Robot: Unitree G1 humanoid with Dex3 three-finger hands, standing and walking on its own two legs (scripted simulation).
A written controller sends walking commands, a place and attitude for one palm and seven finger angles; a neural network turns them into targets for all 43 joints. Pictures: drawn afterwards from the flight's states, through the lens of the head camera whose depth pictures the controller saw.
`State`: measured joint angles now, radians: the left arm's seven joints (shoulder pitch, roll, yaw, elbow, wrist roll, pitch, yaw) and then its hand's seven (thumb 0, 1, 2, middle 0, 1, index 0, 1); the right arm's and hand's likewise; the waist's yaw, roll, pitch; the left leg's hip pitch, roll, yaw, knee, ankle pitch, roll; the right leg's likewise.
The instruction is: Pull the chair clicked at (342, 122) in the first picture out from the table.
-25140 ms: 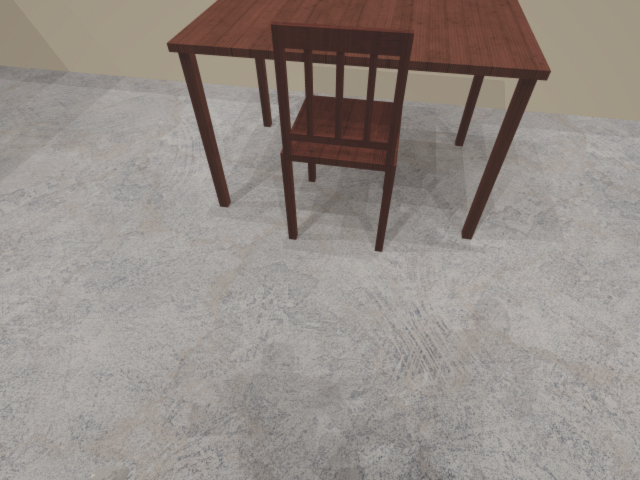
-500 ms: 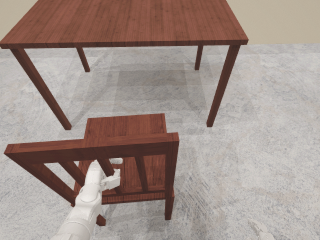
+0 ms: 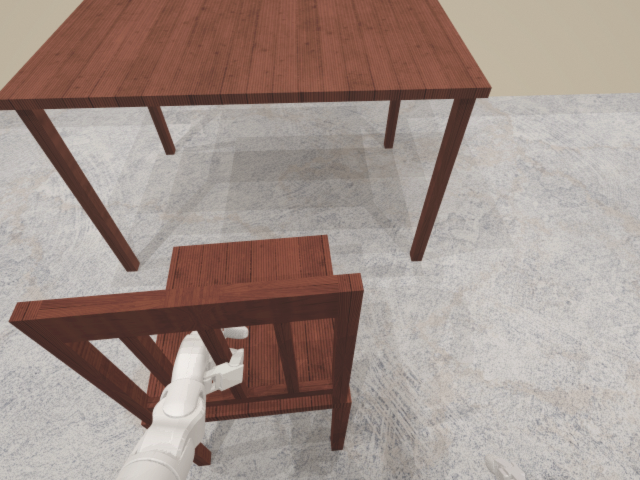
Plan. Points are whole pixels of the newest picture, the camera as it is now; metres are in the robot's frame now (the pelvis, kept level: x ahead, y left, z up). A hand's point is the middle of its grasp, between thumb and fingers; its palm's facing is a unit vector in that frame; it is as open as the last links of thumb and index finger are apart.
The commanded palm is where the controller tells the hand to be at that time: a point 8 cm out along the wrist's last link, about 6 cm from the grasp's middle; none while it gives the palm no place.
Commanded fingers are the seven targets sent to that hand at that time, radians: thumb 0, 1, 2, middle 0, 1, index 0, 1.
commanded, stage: open the thumb and straighten the fingers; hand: left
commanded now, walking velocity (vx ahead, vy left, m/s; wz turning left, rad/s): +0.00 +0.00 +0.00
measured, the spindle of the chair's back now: (226, 363) +0.30 +0.15 -0.10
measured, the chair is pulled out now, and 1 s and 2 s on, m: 0.52 0.52 0.52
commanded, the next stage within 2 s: draw the fingers out of the gap in 0.68 s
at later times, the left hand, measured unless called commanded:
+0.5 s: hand (233, 357) +0.30 +0.14 -0.07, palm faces +0.04 -0.98 -0.17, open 15.2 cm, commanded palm +0.27 +0.19 -0.05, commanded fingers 0.00 -0.55 0.20 -0.03 -0.07 -0.03 -0.07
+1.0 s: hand (220, 386) +0.26 +0.15 -0.08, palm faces +0.04 -0.98 -0.18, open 17.4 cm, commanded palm +0.23 +0.20 -0.05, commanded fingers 0.00 -0.55 0.20 0.00 0.00 0.00 0.00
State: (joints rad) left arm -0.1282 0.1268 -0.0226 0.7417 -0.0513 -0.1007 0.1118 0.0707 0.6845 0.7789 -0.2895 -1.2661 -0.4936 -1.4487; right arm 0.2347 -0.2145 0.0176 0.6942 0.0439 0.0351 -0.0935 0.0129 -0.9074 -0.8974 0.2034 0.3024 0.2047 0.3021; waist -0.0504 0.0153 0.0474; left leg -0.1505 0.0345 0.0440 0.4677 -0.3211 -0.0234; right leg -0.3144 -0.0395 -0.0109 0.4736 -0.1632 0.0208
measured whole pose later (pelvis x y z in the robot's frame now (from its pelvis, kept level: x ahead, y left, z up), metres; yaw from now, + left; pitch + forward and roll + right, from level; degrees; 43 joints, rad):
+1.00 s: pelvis +0.02 -0.01 -0.04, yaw +3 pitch +12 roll +0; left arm 0.15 0.17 -0.02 0.20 -0.06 0.14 0.04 -0.01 -0.53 0.20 -0.01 -0.01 -0.01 -0.01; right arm 0.25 -0.27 0.01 0.55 0.03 -0.10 -0.07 0.01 -0.91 -0.90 0.20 0.30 0.20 0.30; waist -0.05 0.05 -0.10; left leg -0.55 0.03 -0.03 0.85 -0.50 -0.03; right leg -0.69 -0.07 -0.06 0.83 -0.35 0.01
